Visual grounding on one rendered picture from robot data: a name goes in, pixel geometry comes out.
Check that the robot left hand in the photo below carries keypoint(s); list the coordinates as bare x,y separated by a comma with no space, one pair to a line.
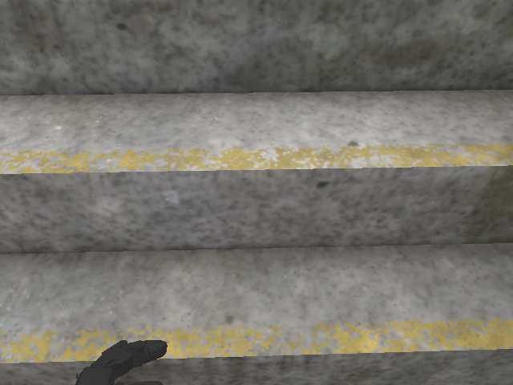
120,359

